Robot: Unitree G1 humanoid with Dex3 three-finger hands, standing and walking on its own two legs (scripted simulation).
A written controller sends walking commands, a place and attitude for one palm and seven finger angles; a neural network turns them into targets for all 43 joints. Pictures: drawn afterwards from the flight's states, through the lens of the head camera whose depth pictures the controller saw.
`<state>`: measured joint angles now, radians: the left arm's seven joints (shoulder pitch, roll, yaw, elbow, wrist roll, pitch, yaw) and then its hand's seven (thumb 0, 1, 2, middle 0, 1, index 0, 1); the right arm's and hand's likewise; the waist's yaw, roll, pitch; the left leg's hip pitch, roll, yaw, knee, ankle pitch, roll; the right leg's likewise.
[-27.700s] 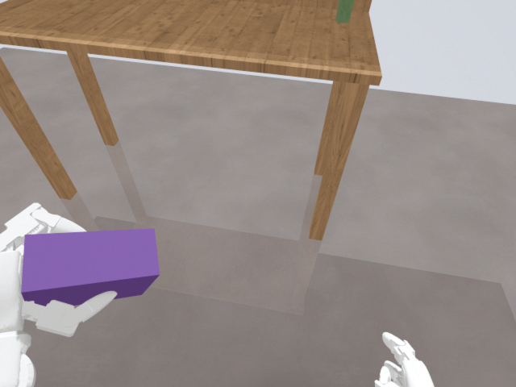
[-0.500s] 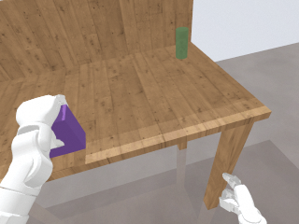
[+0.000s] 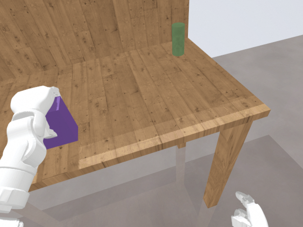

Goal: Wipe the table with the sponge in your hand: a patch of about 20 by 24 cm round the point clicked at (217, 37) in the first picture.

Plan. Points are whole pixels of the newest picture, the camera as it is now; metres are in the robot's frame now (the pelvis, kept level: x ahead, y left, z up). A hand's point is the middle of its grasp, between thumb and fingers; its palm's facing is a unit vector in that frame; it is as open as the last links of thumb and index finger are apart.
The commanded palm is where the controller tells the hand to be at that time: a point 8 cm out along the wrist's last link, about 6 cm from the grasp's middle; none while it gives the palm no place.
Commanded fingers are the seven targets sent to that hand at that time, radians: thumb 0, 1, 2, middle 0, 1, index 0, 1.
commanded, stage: wipe forward along the first lane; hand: left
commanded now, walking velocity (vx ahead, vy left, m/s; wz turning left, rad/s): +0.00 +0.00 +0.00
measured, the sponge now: (53, 129) +0.31 +0.32 +0.11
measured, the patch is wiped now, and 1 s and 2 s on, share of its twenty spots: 0.10 0.25 0.35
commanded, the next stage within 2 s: slide across to the middle lane in 0.92 s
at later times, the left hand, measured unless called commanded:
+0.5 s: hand (49, 102) +0.37 +0.34 +0.16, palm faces -0.05 +0.02 -1.00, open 9.8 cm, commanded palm +0.36 +0.33 +0.20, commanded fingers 0.00 0.10 1.30 -1.20 -1.60 -1.20 -1.60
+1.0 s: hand (52, 92) +0.42 +0.36 +0.16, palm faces -0.07 +0.02 -1.00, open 9.8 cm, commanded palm +0.40 +0.36 +0.20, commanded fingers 0.00 0.10 1.30 -1.20 -1.60 -1.20 -1.60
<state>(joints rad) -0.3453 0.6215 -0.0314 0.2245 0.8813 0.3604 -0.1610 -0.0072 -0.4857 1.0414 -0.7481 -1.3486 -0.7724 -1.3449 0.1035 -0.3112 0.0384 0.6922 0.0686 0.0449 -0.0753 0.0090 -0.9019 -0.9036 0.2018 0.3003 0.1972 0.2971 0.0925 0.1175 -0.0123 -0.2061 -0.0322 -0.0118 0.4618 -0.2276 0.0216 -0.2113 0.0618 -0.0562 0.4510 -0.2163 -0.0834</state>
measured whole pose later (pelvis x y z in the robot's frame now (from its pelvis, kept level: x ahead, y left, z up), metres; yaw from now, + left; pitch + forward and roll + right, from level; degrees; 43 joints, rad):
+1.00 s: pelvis +0.03 +0.03 +0.00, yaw +0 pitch +4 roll -1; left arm -0.66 0.66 -0.04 0.65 0.95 0.19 -0.15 0.01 -0.50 1.05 -0.75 -1.35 -0.78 -1.35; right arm 0.21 -0.32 0.01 0.69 0.09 0.12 -0.06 0.01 -0.90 -0.90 0.20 0.30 0.20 0.30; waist 0.04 0.10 -0.06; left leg -0.28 -0.05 -0.01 0.44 -0.24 0.06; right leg -0.27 0.04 -0.04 0.40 -0.21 -0.05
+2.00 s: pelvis +0.05 +0.05 +0.01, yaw +0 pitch +3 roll -1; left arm -0.64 0.48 -0.22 0.40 0.93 0.47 -0.11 0.00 -0.49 1.05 -0.75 -1.35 -0.77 -1.35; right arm 0.11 -0.29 0.04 0.69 0.07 0.09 -0.02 0.01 -0.90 -0.90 0.20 0.30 0.20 0.30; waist 0.07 0.10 -0.05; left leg -0.19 -0.08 0.00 0.37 -0.24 0.08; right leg -0.19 0.02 -0.04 0.35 -0.22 -0.02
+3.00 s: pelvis +0.03 +0.02 +0.00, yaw -1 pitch -1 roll +0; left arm -0.27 0.44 -0.23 -0.09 0.92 0.67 -0.07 0.01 -0.48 1.05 -0.73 -1.36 -0.75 -1.36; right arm 0.02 -0.30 0.07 0.63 0.09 0.15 -0.01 0.01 -0.90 -0.90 0.20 0.30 0.19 0.30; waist 0.10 0.12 -0.06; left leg -0.16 -0.05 0.02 0.44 -0.26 0.05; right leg -0.18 0.05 -0.02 0.45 -0.25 -0.06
